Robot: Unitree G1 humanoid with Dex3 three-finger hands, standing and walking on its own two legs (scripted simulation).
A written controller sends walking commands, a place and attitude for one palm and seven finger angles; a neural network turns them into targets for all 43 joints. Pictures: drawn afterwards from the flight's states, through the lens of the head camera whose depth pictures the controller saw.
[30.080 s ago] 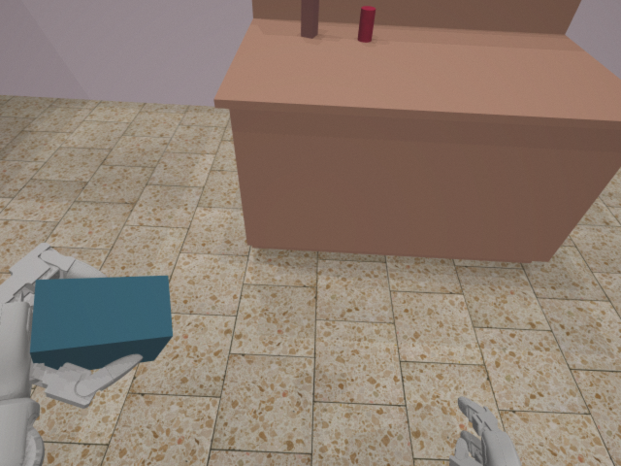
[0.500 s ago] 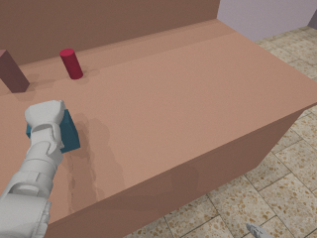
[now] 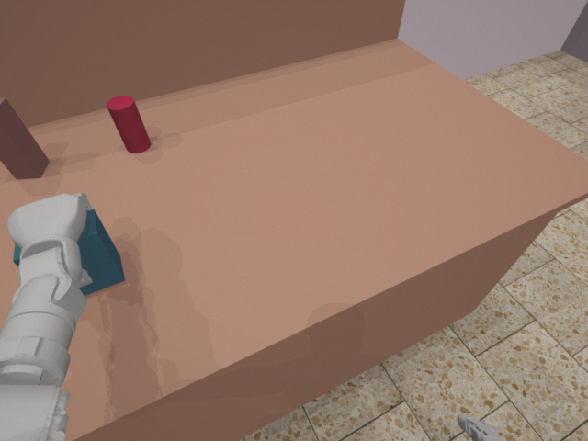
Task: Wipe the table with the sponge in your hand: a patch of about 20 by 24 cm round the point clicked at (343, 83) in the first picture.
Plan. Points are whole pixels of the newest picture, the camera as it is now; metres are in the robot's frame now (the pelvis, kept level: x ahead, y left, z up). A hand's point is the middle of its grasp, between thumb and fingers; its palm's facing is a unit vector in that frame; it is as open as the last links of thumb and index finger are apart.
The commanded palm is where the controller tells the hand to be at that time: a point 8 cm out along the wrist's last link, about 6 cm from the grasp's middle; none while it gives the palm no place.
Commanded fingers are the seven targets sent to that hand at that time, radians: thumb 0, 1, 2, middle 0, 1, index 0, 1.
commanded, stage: slide back across to the first lane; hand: left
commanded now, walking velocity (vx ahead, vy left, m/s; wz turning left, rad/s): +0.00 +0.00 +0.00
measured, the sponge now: (78, 265) +0.35 +0.35 +0.02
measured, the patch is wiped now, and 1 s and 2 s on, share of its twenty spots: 1.00 1.00 1.00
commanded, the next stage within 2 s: wipe back along the first lane in 0.22 s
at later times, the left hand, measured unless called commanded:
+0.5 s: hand (35, 266) +0.33 +0.39 +0.05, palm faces -0.09 -0.03 -1.00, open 10.3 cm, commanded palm +0.30 +0.37 +0.10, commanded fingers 0.00 0.10 1.30 -1.20 -1.60 -1.20 -1.60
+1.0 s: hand (38, 296) +0.29 +0.36 +0.05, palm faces -0.04 -0.03 -1.00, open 10.3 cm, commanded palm +0.25 +0.34 +0.09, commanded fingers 0.00 0.10 1.30 -1.20 -1.60 -1.20 -1.60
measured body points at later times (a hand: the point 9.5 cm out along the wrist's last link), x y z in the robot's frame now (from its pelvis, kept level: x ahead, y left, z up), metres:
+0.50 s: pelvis +0.01 +0.01 +0.00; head +0.05 +0.00 +0.45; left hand +0.33 +0.38 +0.11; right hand +0.17 -0.25 -0.11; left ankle -0.01 +0.10 -0.73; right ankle -0.01 -0.13 -0.73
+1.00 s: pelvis +0.01 +0.01 +0.00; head +0.02 +0.00 +0.45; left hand +0.28 +0.36 +0.10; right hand +0.21 -0.21 -0.10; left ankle -0.01 +0.10 -0.73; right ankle -0.01 -0.13 -0.73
